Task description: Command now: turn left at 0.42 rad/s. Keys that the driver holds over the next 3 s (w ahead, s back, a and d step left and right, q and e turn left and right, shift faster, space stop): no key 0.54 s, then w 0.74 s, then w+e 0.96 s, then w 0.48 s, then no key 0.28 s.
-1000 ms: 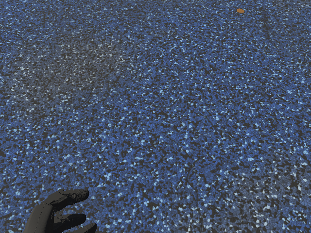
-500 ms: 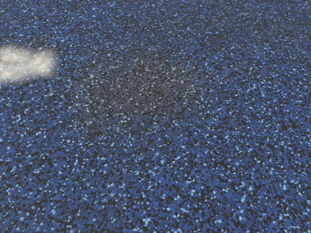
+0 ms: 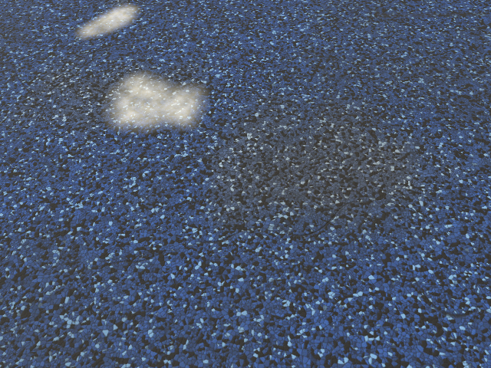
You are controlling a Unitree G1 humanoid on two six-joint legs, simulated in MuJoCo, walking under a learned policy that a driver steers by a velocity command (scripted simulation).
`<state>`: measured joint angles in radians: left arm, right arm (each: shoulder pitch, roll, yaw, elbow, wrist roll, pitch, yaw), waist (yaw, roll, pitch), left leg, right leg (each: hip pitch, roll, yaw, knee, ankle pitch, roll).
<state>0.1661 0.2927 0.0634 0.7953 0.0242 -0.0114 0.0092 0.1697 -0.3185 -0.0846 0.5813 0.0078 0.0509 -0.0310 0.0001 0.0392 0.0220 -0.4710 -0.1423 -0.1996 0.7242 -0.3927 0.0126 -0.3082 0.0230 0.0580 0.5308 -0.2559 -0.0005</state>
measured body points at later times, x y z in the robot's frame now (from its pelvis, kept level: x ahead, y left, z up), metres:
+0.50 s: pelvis +0.00 +0.02 +0.00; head +0.01 +0.03 +0.45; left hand +0.09 +0.30 -0.12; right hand +0.18 -0.21 -0.09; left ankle -0.02 +0.14 -0.73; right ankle +0.01 -0.12 -0.73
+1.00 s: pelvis +0.11 -0.01 +0.02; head +0.12 -0.04 +0.46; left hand +0.07 +0.25 -0.11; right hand +0.28 -0.27 -0.10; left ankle +0.14 +0.16 -0.66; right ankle +0.04 -0.10 -0.73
